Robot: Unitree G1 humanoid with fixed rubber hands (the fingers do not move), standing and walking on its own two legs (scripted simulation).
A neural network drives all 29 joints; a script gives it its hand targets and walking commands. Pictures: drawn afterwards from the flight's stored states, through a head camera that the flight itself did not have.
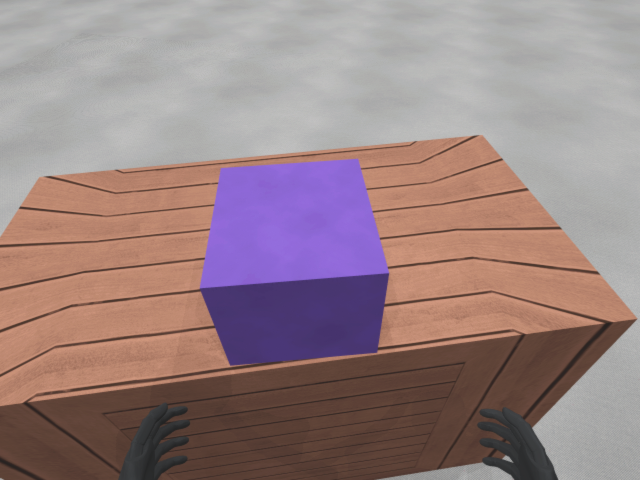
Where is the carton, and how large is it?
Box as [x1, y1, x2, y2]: [200, 159, 388, 365]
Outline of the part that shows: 357,159 221,168 200,283 200,290 230,365 376,352 387,284 388,270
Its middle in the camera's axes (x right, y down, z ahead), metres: -0.04 +0.03 +0.61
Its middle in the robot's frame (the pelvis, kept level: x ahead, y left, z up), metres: +0.44 +0.06 +0.03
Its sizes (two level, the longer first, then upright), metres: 0.245 0.222 0.186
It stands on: a pedestal, 0.72 m high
